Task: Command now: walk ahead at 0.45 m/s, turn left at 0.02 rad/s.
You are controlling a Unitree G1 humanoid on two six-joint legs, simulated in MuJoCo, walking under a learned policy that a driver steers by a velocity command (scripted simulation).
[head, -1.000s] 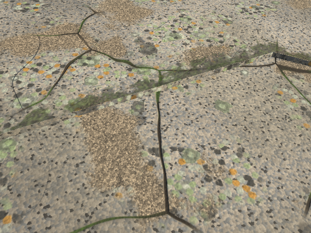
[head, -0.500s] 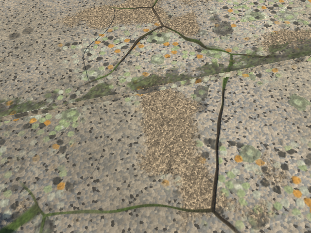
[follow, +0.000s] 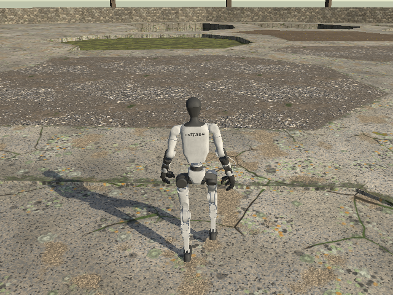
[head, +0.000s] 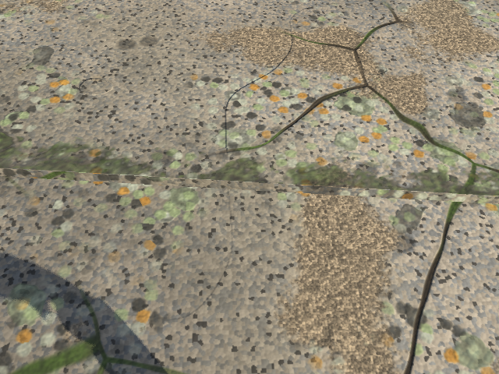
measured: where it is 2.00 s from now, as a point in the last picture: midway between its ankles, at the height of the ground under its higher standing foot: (343, 194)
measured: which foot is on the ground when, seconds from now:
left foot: down 0.00-0.22, up 0.24-0.72, down 0.74-1.00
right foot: up 0.00-0.18, down 0.20-0.74, up 0.76-1.00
